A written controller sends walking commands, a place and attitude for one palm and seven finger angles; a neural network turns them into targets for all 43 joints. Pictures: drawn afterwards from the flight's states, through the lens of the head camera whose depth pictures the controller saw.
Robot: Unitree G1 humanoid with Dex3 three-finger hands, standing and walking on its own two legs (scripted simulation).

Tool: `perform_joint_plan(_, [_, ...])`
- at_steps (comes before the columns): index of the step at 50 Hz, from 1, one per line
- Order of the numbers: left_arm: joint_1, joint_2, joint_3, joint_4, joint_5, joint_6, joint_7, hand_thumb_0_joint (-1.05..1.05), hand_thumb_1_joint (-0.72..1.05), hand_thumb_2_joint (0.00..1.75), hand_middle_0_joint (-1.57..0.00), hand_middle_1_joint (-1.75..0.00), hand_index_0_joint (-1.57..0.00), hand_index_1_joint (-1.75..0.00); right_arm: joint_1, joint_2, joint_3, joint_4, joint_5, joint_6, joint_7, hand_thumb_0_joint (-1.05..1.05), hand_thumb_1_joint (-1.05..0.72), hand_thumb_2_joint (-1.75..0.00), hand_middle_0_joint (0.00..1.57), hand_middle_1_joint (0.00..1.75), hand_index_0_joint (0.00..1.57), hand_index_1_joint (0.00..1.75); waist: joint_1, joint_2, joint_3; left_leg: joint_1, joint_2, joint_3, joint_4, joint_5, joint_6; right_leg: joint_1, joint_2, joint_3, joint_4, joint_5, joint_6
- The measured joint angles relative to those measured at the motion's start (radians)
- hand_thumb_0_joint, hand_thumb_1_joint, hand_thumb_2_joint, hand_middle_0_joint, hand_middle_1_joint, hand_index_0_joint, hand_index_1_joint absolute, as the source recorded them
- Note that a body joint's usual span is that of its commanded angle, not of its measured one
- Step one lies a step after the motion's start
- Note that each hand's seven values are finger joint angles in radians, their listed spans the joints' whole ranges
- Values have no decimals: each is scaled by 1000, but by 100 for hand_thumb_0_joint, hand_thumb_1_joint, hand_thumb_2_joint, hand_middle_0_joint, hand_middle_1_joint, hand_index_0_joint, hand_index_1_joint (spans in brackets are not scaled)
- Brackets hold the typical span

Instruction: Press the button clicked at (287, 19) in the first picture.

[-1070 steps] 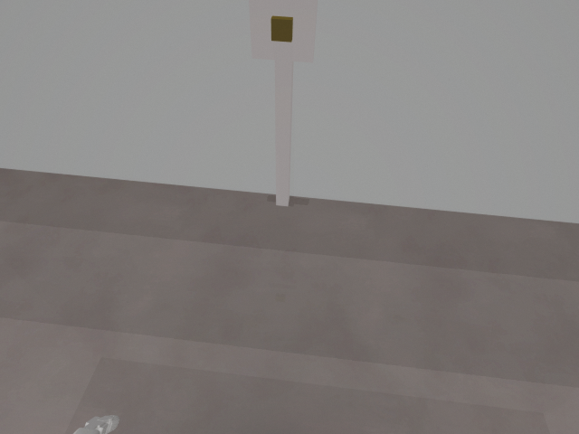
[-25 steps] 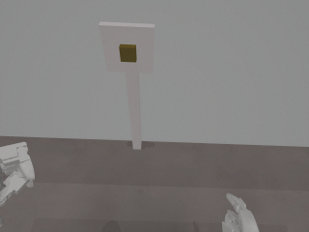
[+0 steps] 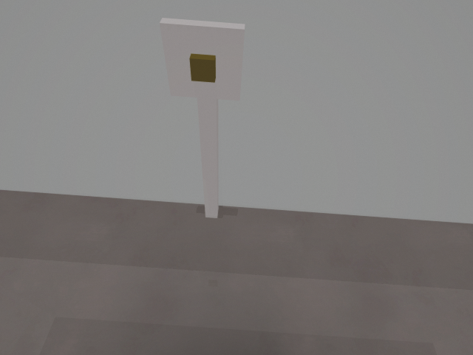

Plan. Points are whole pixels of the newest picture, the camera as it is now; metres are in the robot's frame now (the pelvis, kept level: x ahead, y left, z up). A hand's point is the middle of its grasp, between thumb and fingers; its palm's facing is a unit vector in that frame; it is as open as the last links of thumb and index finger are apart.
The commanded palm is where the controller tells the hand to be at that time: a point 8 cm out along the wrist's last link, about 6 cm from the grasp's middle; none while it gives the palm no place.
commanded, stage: let the arm hang, fingers relaxed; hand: left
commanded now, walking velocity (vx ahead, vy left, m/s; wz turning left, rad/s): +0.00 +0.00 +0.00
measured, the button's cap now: (203, 67) +0.77 +0.14 +0.06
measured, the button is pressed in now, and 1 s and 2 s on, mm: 0 0 0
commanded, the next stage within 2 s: stand and wait in 0.64 s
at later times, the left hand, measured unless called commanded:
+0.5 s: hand out of the picture +0.02 +0.17 -0.17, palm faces +0.01 -0.98 -0.18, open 7.3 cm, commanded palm none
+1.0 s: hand out of the picture +0.03 +0.17 -0.17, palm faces +0.01 -0.98 -0.21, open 7.4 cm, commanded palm none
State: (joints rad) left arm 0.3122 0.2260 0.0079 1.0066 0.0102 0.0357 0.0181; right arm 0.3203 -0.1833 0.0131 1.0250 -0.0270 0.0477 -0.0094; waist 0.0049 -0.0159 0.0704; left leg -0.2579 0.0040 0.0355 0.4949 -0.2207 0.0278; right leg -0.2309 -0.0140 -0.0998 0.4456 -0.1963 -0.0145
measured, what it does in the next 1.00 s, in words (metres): stands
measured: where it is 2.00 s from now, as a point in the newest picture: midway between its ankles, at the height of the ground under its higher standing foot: outside the picture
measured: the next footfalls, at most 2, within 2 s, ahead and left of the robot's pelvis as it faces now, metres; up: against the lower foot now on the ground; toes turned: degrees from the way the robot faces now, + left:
none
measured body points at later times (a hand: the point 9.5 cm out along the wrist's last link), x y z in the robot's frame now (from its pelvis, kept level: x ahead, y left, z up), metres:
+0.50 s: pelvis +0.01 +0.00 +0.00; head +0.02 +0.00 +0.45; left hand +0.02 +0.22 -0.16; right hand -0.01 -0.21 -0.16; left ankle +0.03 +0.10 -0.74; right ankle +0.03 -0.11 -0.74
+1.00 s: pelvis +0.03 -0.01 +0.01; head +0.04 -0.01 +0.46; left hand +0.03 +0.23 -0.15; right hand +0.02 -0.23 -0.16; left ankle +0.03 +0.10 -0.74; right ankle +0.03 -0.11 -0.74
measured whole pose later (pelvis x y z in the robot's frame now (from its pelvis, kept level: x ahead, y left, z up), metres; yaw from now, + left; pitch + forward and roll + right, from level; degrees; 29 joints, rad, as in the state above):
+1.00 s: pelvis +0.03 -0.01 +0.01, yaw -1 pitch -2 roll +0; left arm 0.24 0.17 0.02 1.16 0.01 -0.01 0.03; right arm 0.25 -0.15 0.00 1.14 -0.02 0.00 -0.03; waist 0.00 0.01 0.06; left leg -0.15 0.00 0.06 0.38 -0.21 0.02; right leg -0.15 -0.01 -0.08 0.38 -0.21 -0.02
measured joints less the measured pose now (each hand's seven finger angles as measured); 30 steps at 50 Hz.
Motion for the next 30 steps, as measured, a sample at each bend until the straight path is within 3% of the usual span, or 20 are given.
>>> perform_joint_plan(7, [18, -25, 1, 99, -2, -8, 3, 1, 91, 89, -49, -64, -49, -64, 9, 26, -7, 47, 4, -13, -6, 1, -91, -90, 20, 30, 20, 30, -3, 46, -14, 27, -8, 16, -37, 15, 6, 12, -7, 15, -17, 8, 5])
perform_joint_plan(14, [-6, -51, 4, 126, -2, -19, 10, 1, 91, 89, -29, -41, -29, -42, -2, 55, -7, 75, 4, -25, -11, 0, -91, -90, 20, 30, 20, 30, -6, 45, -27, 44, -11, 26, -54, 17, 6, 16, -9, 26, -13, 2, 6])
perform_joint_plan(23, [-51, -91, 1, 126, 0, -31, 14, 1, 91, 89, -21, -32, -21, -32, -12, 66, -9, 96, 6, -36, -19, 0, -91, -90, 20, 30, 20, 30, -10, 22, -34, 59, -9, 28, -68, 14, 2, 27, -7, 29, -19, -3, 5])
perform_joint_plan(30, [-54, -85, 4, 136, -3, -35, 13, 1, 92, 89, -20, -30, -20, -31, -18, 64, -11, 103, 7, -41, -24, 0, -91, -90, 20, 30, 20, 30, -12, 16, -28, 72, -6, 26, -77, 10, -2, 42, -3, 27, -31, -7, 3])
